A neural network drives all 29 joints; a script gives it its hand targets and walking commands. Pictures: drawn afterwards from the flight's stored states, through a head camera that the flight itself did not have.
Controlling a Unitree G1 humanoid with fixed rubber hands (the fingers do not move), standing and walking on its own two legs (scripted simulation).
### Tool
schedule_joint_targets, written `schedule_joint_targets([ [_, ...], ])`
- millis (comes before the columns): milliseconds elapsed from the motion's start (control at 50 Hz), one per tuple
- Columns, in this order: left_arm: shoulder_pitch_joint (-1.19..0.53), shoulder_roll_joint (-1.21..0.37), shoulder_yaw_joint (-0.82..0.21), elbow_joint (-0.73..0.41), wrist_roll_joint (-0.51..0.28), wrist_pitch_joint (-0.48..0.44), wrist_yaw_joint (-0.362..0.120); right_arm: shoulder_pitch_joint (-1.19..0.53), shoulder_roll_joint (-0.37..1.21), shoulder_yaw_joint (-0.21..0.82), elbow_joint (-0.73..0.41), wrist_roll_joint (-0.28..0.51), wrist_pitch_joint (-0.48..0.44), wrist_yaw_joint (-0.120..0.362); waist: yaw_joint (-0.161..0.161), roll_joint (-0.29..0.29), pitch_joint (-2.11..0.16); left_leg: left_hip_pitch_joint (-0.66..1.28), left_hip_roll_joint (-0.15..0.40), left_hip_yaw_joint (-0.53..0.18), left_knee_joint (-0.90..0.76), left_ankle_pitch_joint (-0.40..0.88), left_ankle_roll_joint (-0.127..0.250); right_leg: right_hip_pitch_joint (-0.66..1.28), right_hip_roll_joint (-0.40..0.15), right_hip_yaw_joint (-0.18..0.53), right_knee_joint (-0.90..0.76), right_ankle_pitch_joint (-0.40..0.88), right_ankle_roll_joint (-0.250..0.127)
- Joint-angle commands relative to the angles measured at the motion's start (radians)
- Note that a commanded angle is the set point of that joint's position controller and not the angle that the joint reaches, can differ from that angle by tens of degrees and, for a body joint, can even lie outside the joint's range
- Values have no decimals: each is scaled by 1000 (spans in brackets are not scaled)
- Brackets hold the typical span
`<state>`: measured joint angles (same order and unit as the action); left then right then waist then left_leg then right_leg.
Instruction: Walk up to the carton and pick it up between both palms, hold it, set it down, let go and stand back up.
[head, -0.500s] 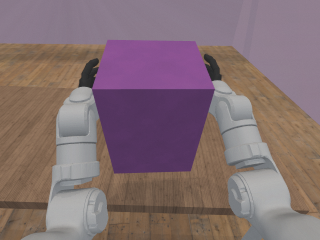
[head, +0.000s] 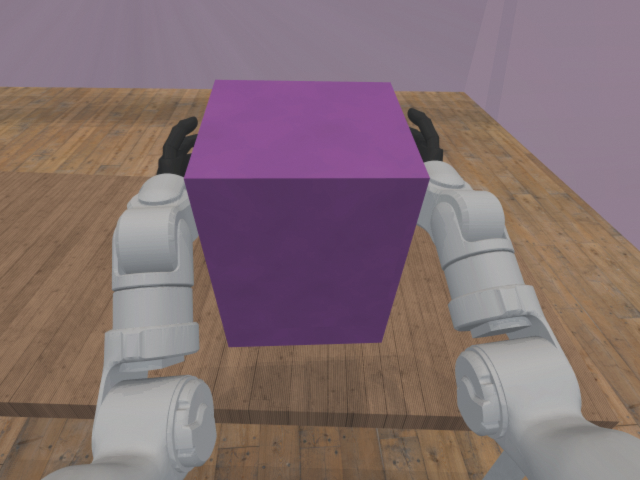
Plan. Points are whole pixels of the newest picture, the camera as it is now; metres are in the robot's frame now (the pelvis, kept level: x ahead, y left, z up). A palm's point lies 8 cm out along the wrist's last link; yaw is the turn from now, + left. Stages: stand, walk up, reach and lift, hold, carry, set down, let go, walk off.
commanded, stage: hold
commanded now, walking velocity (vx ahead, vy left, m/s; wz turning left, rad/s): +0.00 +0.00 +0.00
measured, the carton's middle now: (305, 222) +0.35 +0.01 +0.21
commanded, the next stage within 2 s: none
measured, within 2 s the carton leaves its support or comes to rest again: neither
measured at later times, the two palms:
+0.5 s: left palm (177, 185) +0.36 +0.15 +0.25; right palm (423, 173) +0.38 -0.13 +0.26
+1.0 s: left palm (177, 185) +0.36 +0.15 +0.25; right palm (423, 173) +0.38 -0.13 +0.26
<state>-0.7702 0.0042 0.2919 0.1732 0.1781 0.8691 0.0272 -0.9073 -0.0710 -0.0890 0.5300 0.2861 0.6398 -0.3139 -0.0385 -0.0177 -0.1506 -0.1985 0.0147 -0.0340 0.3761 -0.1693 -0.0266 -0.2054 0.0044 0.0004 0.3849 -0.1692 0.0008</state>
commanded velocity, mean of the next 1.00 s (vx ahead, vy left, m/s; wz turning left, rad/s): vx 0.00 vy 0.00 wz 0.00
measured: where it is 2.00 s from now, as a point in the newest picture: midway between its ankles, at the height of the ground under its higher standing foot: outside the picture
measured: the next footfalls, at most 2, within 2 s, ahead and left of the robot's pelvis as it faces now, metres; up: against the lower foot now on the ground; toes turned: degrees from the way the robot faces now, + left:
none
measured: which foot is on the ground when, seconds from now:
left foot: down 0.00-1.00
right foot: down 0.00-1.00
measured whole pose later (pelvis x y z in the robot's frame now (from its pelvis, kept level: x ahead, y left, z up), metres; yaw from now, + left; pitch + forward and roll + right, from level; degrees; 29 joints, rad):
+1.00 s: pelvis +0.00 +0.00 +0.00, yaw +0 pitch -1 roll +0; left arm -0.77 0.00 0.29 0.17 0.18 0.87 0.03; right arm -0.91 -0.07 -0.09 0.53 0.29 0.64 -0.31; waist -0.04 -0.02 -0.15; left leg -0.20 0.01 -0.04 0.38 -0.17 -0.03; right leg -0.20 0.01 0.00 0.38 -0.17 0.00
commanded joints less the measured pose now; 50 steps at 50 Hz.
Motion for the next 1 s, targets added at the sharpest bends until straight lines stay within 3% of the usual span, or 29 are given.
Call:
schedule_joint_targets([
  [0,-736,-571,-437,-113,-69,-67,-159,-693,658,387,-217,142,-20,104,-92,29,-306,119,-69,6,-63,63,-9,357,66,-17,-64,232,56],
  [980,-732,-572,-439,-119,-68,-66,-162,-683,656,387,-218,142,-18,102,-96,31,-308,120,-69,6,-63,61,-9,364,65,-16,-61,240,56],
])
